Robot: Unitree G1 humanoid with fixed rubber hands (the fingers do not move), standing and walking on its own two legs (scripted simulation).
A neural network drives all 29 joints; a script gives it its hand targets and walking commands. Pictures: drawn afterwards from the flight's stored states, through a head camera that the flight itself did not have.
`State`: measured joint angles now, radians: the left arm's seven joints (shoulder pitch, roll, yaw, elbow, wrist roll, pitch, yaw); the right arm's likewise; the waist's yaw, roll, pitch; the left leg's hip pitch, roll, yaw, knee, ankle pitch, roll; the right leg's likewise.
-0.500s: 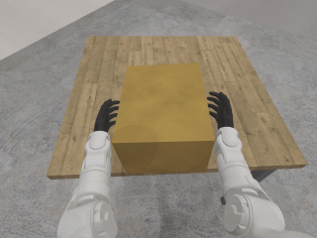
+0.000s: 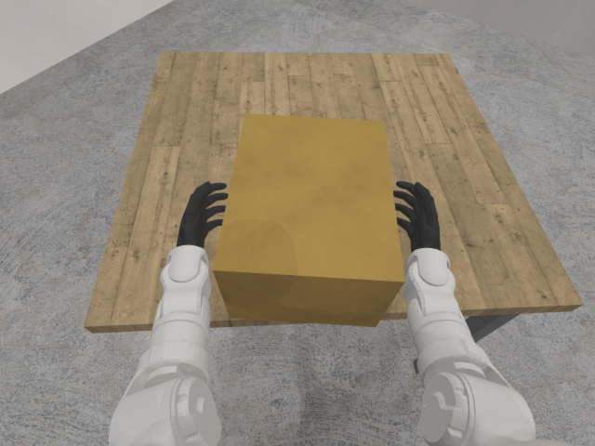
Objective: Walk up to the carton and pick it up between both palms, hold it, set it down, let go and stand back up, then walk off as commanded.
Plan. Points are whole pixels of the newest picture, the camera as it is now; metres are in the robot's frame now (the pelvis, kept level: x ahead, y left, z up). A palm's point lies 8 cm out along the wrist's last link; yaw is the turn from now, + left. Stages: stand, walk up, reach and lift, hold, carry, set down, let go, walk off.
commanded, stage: set down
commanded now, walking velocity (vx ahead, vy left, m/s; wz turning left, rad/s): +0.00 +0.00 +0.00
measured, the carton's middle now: (308, 217) +0.45 -0.02 -0.02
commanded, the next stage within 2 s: none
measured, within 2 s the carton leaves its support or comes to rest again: neither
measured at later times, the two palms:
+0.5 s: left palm (196, 241) +0.39 +0.16 +0.00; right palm (417, 242) +0.37 -0.18 +0.02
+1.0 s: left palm (162, 217) +0.41 +0.20 +0.04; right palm (434, 226) +0.38 -0.20 +0.04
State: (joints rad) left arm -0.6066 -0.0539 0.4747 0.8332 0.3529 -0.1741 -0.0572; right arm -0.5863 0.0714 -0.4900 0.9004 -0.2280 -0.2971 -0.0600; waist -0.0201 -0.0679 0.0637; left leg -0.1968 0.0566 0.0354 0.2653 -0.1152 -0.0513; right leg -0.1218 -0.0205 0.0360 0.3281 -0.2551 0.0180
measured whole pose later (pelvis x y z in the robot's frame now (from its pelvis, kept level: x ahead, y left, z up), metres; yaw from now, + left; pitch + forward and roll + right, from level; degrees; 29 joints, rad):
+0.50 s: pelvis +0.00 +0.01 +0.00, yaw -2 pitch +11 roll +0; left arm -0.69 0.06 0.28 1.12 0.11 -0.28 0.07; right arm -0.66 -0.09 -0.15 1.14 0.02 -0.36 -0.14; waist -0.02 -0.04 -0.04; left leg -0.40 0.08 0.05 0.35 -0.14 -0.05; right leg -0.29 0.00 0.06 0.33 -0.23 0.02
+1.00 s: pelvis -0.01 +0.01 -0.01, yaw -1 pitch +15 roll -1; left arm -0.81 0.21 0.09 1.27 -0.15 -0.25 0.07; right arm -0.75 -0.24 0.11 1.24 0.32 -0.31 -0.09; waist -0.02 0.02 -0.17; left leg -0.52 0.09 0.03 0.43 -0.16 -0.05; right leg -0.38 0.01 0.04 0.35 -0.22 0.03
